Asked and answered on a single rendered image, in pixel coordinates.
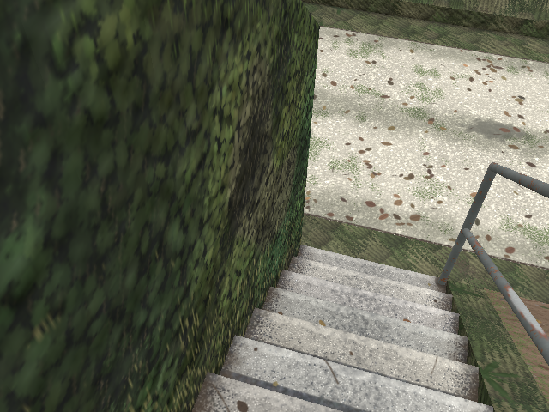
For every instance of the stairs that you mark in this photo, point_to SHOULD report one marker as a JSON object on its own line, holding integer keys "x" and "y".
{"x": 344, "y": 334}

